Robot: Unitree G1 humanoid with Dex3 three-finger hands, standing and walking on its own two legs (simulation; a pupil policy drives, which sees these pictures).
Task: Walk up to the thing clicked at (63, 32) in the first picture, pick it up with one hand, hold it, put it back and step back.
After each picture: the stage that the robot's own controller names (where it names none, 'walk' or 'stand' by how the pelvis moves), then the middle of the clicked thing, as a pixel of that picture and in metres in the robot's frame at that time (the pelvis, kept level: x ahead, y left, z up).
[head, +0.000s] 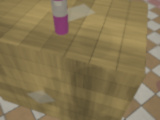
stand; (59, 8) +0.70 +0.11 +0.13
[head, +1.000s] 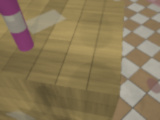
walk; (15, 22) +0.56 +0.27 +0.14
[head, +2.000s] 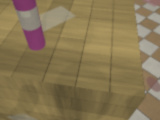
stand; (29, 18) +0.53 +0.20 +0.16
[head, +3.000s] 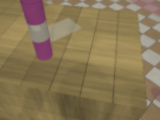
stand; (39, 31) +0.53 +0.17 +0.13
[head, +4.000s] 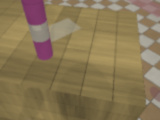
stand; (39, 31) +0.53 +0.17 +0.12
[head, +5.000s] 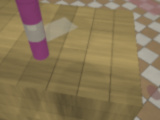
stand; (35, 31) +0.53 +0.19 +0.12
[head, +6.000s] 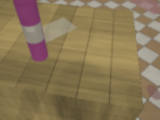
stand; (33, 32) +0.52 +0.19 +0.12
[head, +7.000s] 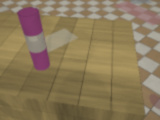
rise first; (36, 42) +0.50 +0.20 +0.13
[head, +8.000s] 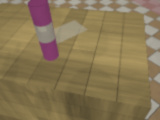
go down; (45, 32) +0.53 +0.18 +0.13
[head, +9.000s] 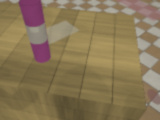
go down; (37, 33) +0.52 +0.17 +0.13
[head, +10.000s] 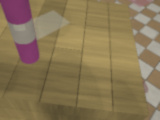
go down; (23, 30) +0.48 +0.18 +0.14
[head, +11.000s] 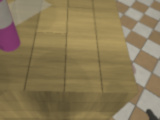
close in; out of the picture +0.51 +0.20 +0.16
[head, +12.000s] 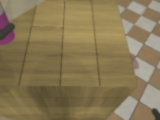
close; out of the picture +0.53 +0.21 +0.18
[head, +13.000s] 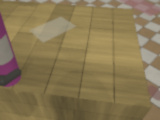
lift; out of the picture +0.34 +0.23 +0.22
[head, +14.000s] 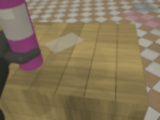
lift; (17, 24) +0.33 +0.16 +0.33
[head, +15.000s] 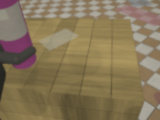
hold; (8, 22) +0.32 +0.17 +0.33
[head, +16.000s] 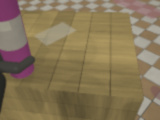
crouch; (9, 33) +0.34 +0.18 +0.28
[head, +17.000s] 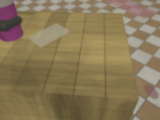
crouch; out of the picture +0.45 +0.21 +0.34
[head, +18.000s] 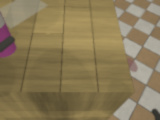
lower; out of the picture +0.50 +0.21 +0.16
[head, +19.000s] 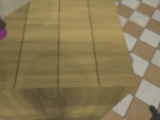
lower; out of the picture +0.53 +0.21 +0.19
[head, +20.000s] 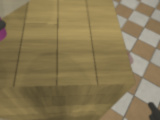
lower; out of the picture +0.54 +0.21 +0.19
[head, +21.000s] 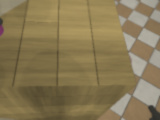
lower; out of the picture +0.54 +0.21 +0.19
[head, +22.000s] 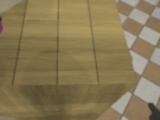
rest; out of the picture +0.54 +0.21 +0.19
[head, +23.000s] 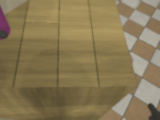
withdraw; out of the picture +0.52 +0.19 +0.19
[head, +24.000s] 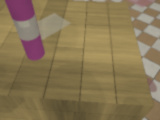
sink last; (27, 28) +0.50 +0.18 +0.16
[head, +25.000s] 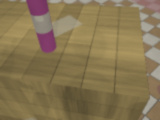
stand; (42, 23) +0.56 +0.19 +0.16
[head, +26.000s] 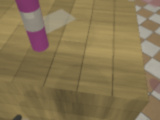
stand; (33, 20) +0.54 +0.18 +0.16
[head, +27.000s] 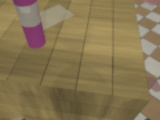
stand; (29, 15) +0.53 +0.19 +0.18
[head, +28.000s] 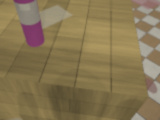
stand; (28, 13) +0.54 +0.19 +0.19
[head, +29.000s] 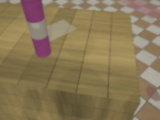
stand; (38, 29) +0.56 +0.18 +0.13
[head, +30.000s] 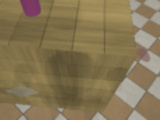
walk; out of the picture +0.65 +0.21 +0.16
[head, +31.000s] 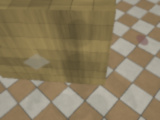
walk; out of the picture +0.96 +0.24 +0.14
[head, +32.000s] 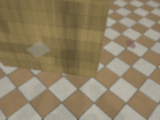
stand; out of the picture +1.20 +0.19 +0.14
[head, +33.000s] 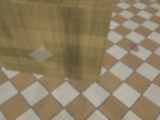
stand; out of the picture +1.17 +0.18 +0.12
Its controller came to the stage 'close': yes
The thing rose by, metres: 0.22
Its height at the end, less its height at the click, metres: +0.00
